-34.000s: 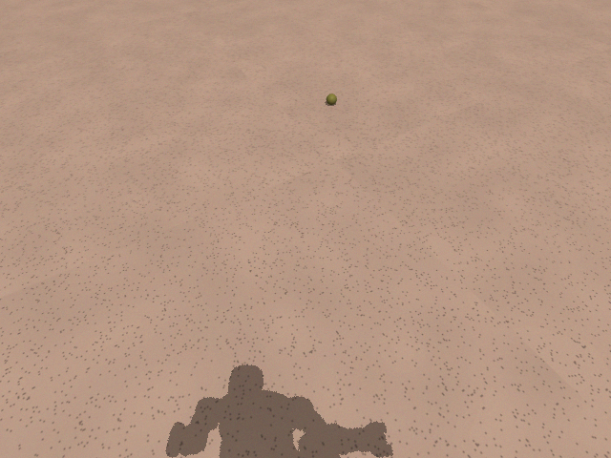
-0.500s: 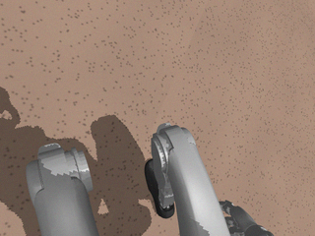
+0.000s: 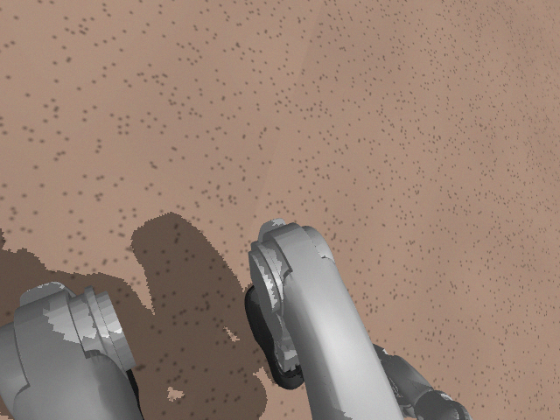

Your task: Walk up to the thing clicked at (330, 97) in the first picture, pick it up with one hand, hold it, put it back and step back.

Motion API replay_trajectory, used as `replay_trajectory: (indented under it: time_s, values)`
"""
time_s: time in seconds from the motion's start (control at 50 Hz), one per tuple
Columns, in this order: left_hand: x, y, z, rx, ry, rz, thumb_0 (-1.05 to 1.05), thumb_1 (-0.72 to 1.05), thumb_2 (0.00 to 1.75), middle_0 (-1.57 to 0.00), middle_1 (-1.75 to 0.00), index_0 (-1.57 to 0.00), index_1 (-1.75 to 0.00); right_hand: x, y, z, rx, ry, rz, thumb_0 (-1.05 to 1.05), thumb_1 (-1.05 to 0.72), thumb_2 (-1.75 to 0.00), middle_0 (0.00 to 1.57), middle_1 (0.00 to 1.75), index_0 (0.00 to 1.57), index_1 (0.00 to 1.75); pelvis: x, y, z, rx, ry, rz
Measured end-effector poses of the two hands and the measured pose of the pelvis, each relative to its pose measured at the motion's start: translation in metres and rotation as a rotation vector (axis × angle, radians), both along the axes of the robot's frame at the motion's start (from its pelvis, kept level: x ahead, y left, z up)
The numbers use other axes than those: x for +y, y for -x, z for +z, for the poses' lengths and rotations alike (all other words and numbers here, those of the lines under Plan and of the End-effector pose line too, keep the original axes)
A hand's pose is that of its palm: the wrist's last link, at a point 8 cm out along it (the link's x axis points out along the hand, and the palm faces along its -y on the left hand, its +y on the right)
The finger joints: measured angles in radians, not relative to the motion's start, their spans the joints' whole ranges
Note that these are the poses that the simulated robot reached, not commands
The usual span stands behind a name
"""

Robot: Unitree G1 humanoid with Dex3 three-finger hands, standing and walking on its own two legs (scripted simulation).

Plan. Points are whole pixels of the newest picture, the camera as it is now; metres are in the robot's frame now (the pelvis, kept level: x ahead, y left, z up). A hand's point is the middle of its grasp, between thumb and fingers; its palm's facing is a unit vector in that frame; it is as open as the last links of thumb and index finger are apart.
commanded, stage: rest palm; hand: left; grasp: from above
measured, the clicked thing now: out of the picture +0.42 +0.38 -0.27
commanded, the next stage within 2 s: close in 0.28 s
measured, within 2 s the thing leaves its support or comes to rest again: neither
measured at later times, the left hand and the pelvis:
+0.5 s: hand out of the picture +0.40 +0.36 -0.24, palm faces -0.44 -0.19 -0.88, open 13.7 cm; pelvis +0.00 +0.00 +0.00, yaw -1 degrees
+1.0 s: hand out of the picture +0.41 +0.37 -0.25, palm faces -0.45 -0.20 -0.87, open 11.9 cm; pelvis +0.00 +0.00 +0.00, yaw -2 degrees
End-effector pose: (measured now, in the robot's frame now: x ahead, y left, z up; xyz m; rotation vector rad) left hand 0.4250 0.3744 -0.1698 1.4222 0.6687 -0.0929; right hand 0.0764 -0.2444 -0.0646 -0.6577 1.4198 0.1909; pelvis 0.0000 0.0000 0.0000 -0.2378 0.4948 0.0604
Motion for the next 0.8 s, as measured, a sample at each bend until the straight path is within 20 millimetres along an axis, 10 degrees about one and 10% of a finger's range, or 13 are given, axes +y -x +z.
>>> replay_trajectory:
  time_s: [0.16,0.42,0.8]
  values:
    - [-0.002,0.006,-0.007,0.019,0.053,-0.013,0.0,-0.48,0.93,-0.08,-1.04,-0.09,-1.02,-0.003,0.017,0.007,0.072,0.002,-0.013,0.01,-0.9,-0.9,0.2,0.3,0.21,0.3,-0.003,-0.003,0.004,-0.002,0.003,-0.002]
    - [-0.007,0.014,-0.005,-0.028,0.062,-0.075,0.0,-0.5,0.99,-0.09,-1.0,-0.08,-1.0,-0.021,-0.009,0.016,0.012,0.058,0.089,0.0,-0.89,-0.9,0.2,0.3,0.2,0.3,-0.004,0.003,0.001,-0.039,0.006,-0.01]
    - [-0.001,0.009,-0.02,-0.039,0.032,-0.024,0.0,-0.26,0.81,-0.2,-1.01,-0.24,-0.96,-0.002,-0.012,0.016,-0.011,0.024,0.128,0.0,-0.89,-0.9,0.2,0.3,0.2,0.3,0.004,0.002,-0.004,-0.048,0.027,-0.016]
